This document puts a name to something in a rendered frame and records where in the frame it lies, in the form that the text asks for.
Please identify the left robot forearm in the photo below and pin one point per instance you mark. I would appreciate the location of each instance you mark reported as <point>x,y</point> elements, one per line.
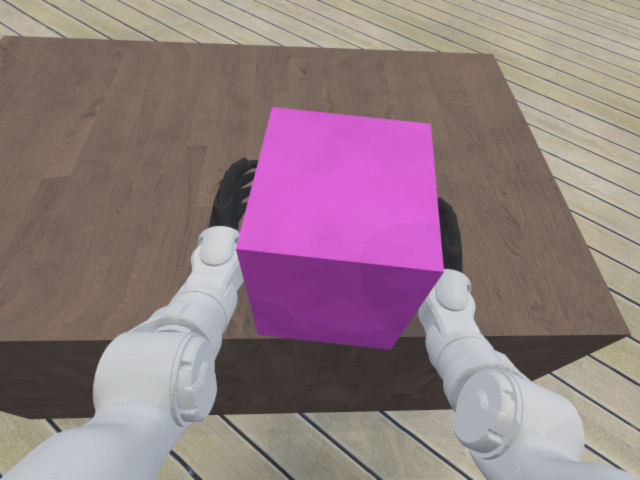
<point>207,300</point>

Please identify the right robot forearm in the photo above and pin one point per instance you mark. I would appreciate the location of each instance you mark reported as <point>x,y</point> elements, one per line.
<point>455,346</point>

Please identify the carton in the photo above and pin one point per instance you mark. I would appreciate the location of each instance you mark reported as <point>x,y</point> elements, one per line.
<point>340,241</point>

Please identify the left robot hand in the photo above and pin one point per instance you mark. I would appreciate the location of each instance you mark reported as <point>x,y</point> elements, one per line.
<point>228,207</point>

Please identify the robot left upper arm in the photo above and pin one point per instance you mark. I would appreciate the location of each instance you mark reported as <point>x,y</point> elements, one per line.
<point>150,386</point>

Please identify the robot right upper arm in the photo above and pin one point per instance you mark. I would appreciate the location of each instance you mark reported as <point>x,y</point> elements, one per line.
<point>517,430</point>

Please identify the right robot hand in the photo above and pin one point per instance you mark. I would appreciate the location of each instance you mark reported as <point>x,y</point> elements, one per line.
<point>450,237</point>

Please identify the pedestal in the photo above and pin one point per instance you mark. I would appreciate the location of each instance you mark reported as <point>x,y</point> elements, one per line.
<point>111,156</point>

